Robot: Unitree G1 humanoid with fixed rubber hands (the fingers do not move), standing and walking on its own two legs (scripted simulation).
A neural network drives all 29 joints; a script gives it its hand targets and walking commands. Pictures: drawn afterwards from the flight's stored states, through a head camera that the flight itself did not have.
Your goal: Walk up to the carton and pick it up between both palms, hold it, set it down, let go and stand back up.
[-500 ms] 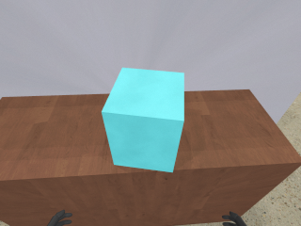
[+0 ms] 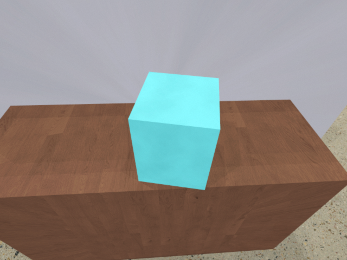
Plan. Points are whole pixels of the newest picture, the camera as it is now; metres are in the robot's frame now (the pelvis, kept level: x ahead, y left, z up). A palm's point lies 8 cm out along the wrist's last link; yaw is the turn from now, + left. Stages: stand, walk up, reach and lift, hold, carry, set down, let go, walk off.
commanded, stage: stand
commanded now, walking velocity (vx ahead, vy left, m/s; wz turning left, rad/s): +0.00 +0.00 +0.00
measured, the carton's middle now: (177, 131) +0.46 -0.02 +0.05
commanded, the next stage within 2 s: none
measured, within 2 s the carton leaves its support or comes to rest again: neither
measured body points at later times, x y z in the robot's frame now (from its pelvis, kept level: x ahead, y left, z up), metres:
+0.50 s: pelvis +0.00 +0.01 +0.00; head -0.01 +0.00 +0.45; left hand +0.07 +0.27 -0.11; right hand +0.10 -0.25 -0.11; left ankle +0.03 +0.10 -0.74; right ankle +0.01 -0.12 -0.74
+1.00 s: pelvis +0.01 +0.01 +0.00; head +0.00 +0.00 +0.45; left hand +0.08 +0.27 -0.12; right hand +0.09 -0.25 -0.11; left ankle +0.03 +0.10 -0.74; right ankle +0.01 -0.12 -0.74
